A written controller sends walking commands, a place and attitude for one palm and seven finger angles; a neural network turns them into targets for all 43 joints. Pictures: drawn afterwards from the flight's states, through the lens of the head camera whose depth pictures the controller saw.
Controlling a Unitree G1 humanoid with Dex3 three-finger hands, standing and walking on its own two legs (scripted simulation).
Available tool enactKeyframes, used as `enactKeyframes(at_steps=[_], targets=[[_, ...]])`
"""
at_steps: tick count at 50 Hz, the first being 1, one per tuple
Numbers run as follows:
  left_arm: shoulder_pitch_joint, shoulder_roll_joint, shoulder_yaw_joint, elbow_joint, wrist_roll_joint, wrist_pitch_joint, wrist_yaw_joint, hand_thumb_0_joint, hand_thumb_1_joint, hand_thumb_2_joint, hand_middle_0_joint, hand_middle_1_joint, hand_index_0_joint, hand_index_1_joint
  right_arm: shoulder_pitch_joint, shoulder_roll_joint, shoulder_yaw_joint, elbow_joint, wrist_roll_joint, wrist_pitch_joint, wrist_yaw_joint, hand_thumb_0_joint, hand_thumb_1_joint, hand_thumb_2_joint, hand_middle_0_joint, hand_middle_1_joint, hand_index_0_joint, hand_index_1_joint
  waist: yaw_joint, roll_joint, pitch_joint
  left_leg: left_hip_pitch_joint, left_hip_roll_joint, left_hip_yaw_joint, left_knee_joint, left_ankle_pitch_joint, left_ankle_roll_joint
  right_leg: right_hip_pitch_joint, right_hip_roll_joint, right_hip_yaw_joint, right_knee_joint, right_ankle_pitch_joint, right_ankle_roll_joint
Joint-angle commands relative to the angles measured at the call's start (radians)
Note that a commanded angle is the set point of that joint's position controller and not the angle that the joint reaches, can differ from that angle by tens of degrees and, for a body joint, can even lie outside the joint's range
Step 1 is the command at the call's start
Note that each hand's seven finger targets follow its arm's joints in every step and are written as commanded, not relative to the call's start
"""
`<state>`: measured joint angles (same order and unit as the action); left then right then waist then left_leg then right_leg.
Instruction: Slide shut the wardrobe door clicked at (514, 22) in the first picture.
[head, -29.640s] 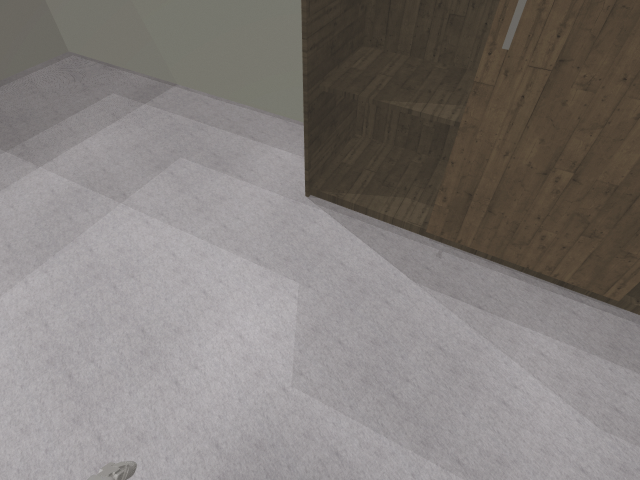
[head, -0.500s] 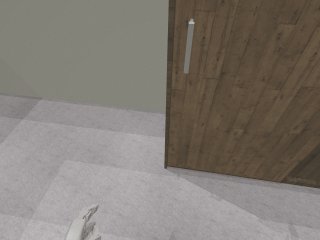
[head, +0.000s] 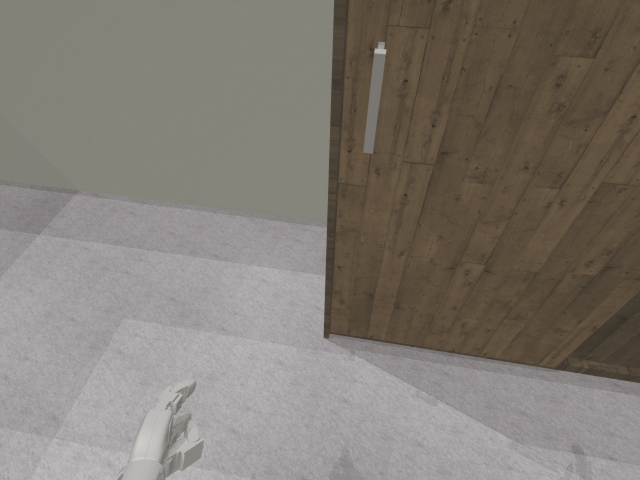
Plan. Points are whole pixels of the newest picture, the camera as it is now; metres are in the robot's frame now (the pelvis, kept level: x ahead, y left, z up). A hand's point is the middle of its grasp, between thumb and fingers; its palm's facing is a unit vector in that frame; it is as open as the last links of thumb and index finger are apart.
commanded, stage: let the arm hang, fingers relaxed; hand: right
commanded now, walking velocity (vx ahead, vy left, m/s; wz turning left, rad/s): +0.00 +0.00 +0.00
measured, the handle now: (374, 100) +0.67 -0.05 +0.15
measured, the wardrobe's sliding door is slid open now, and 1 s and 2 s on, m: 0.00 0.00 0.00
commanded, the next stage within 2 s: look to check the result in 1.10 s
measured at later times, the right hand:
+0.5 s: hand out of the picture -0.05 -0.19 -0.17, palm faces +0.03 +0.98 -0.21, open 7.1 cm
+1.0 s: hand out of the picture +0.00 -0.17 -0.17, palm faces +0.02 +0.98 -0.20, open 7.3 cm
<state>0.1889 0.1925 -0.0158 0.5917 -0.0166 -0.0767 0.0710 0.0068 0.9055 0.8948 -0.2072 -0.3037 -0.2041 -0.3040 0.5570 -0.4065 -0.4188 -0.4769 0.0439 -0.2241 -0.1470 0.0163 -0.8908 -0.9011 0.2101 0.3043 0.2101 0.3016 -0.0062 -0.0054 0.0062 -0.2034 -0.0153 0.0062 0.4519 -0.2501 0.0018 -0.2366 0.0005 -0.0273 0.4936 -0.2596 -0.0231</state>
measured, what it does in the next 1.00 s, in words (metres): stands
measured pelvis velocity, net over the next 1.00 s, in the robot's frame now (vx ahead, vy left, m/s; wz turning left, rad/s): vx -0.01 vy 0.00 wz -0.01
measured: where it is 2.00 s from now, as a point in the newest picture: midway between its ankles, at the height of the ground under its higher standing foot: outside the picture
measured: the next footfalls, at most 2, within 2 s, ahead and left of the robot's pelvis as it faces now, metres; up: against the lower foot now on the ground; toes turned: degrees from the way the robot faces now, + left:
none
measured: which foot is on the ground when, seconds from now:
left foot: down 0.00-1.00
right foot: down 0.00-1.00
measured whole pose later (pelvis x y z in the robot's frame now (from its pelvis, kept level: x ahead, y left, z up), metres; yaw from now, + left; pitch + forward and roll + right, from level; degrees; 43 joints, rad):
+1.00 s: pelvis -0.01 +0.00 +0.00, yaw +0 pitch -1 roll +0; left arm 0.29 0.14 0.00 1.12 0.01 0.00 0.03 0.01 0.92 0.89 -0.20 -0.30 -0.20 -0.30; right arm 0.24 -0.15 0.00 1.14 -0.01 -0.01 -0.03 0.01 -0.93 -0.90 0.20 0.30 0.20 0.30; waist 0.01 -0.01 0.03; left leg -0.17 0.00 0.01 0.40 -0.21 0.01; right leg -0.19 0.01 -0.02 0.41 -0.20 -0.02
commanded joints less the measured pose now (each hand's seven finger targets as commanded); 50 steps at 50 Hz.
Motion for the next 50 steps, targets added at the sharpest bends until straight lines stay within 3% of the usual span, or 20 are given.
enactKeyframes(at_steps=[1,2,4,7,12,13,17,24,28,31,33,42,50], targets=[[-0.039,0.261,0.104,0.070,-0.006,-0.036,-0.083,0.000,0.900,0.900,-0.200,-0.300,-0.200,-0.300,-0.121,-0.004,0.279,0.600,-0.073,0.183,0.149,0.000,-0.900,-0.900,0.200,0.300,0.200,0.300,0.039,-0.015,-0.105,-0.088,0.159,-0.077,0.061,0.290,0.035,-0.010,-0.106,0.079,0.074,0.280,0.000],[-0.025,0.227,0.087,0.078,0.004,-0.010,-0.081,0.000,0.900,0.900,-0.200,-0.300,-0.200,-0.300,-0.154,0.027,0.295,0.645,-0.072,0.200,0.151,0.000,-0.900,-0.900,0.200,0.300,0.200,0.300,0.030,0.019,-0.101,-0.128,0.151,-0.066,0.052,0.125,0.036,-0.041,-0.111,0.107,0.060,0.146,-0.018],[-0.022,0.225,0.071,0.080,0.027,0.019,-0.076,0.000,0.900,0.900,-0.200,-0.300,-0.200,-0.300,-0.226,0.027,0.317,0.745,-0.077,0.214,0.152,0.000,-0.900,-0.900,0.200,0.300,0.200,0.300,0.026,0.121,-0.045,-0.141,0.128,-0.057,0.034,-0.016,0.037,-0.103,-0.108,0.156,0.021,0.059,-0.046],[-0.027,0.237,0.064,0.117,0.040,0.043,-0.072,0.000,0.900,0.900,-0.200,-0.300,-0.200,-0.300,-0.312,-0.004,0.337,0.931,-0.076,0.218,0.147,0.000,-0.900,-0.900,0.200,0.300,0.200,0.300,0.021,0.205,-0.023,-0.097,0.137,-0.098,-0.007,0.034,0.058,-0.092,-0.077,0.151,0.008,0.105,-0.043],[-0.010,0.177,0.030,0.237,0.044,0.070,-0.065,0.000,0.900,0.900,-0.200,-0.300,-0.200,-0.300,-0.336,0.028,0.384,1.237,-0.062,0.230,0.135,0.000,-0.900,-0.900,0.200,0.300,0.200,0.300,0.010,-0.072,0.013,-0.029,0.097,-0.095,-0.046,-0.038,0.039,-0.089,-0.083,0.159,-0.133,0.020,-0.029],[-0.001,0.171,0.027,0.258,0.041,0.072,-0.063,0.000,0.900,0.900,-0.200,-0.300,-0.200,-0.300,-0.320,0.027,0.387,1.283,-0.061,0.228,0.134,0.000,-0.900,-0.900,0.200,0.300,0.200,0.300,0.004,-0.068,0.006,-0.007,0.093,-0.093,-0.060,-0.031,0.040,-0.085,-0.084,0.162,-0.140,0.015,-0.029],[0.058,0.123,0.029,0.342,0.042,0.073,-0.048,0.000,0.900,0.900,-0.200,-0.300,-0.200,-0.300,-0.283,0.071,0.382,1.424,-0.056,0.217,0.130,0.000,-0.900,-0.900,0.200,0.300,0.200,0.300,0.006,-0.158,-0.030,0.032,0.105,-0.093,-0.111,-0.016,0.055,-0.047,-0.075,0.132,-0.146,-0.018,-0.021],[0.159,0.091,0.034,0.441,0.033,0.080,-0.039,0.000,0.900,0.900,-0.200,-0.300,-0.200,-0.300,-0.259,0.105,0.400,1.553,-0.050,0.213,0.123,0.000,-0.900,-0.900,0.200,0.300,0.200,0.300,0.015,-0.017,0.026,0.007,0.105,-0.075,-0.154,-0.018,0.053,-0.014,-0.085,0.124,-0.151,0.022,-0.021],[0.192,0.076,0.035,0.471,0.031,0.082,-0.036,0.000,0.900,0.900,-0.200,-0.300,-0.200,-0.300,-0.238,0.116,0.403,1.589,-0.051,0.214,0.118,0.000,-0.900,-0.900,0.200,0.300,0.200,0.300,0.014,-0.011,0.046,-0.002,0.099,-0.070,-0.151,-0.021,0.050,-0.010,-0.088,0.120,-0.160,0.021,-0.023],[0.200,0.064,0.034,0.487,0.033,0.080,-0.035,0.000,0.900,0.900,-0.200,-0.300,-0.200,-0.300,-0.232,0.130,0.405,1.604,-0.050,0.214,0.115,0.000,-0.900,-0.900,0.200,0.300,0.200,0.300,0.016,0.027,0.057,-0.017,0.100,-0.069,-0.149,-0.032,0.047,0.001,-0.087,0.117,-0.170,0.018,-0.024],[0.196,0.060,0.035,0.491,0.031,0.081,-0.035,0.000,0.900,0.900,-0.200,-0.300,-0.200,-0.300,-0.223,0.134,0.405,1.607,-0.052,0.214,0.112,0.000,-0.900,-0.900,0.200,0.300,0.200,0.300,0.013,0.005,0.070,-0.025,0.096,-0.070,-0.147,-0.022,0.045,0.001,-0.090,0.115,-0.170,0.020,-0.025],[0.178,0.039,0.035,0.507,0.034,0.072,-0.034,0.000,0.900,0.900,-0.200,-0.300,-0.200,-0.300,-0.239,0.156,0.399,1.605,-0.054,0.211,0.111,0.000,-0.900,-0.900,0.200,0.300,0.200,0.300,0.013,0.012,0.095,-0.027,0.096,-0.070,-0.136,0.006,0.039,-0.003,-0.087,0.115,-0.189,0.031,-0.022],[0.152,0.052,0.036,0.508,0.034,0.068,-0.032,0.000,0.900,0.900,-0.200,-0.300,-0.200,-0.300,-0.257,0.143,0.396,1.599,-0.052,0.203,0.111,0.000,-0.900,-0.900,0.200,0.300,0.200,0.300,0.015,-0.014,0.065,-0.002,0.104,-0.080,-0.144,0.068,0.041,0.040,-0.088,0.102,-0.168,0.126,-0.018]])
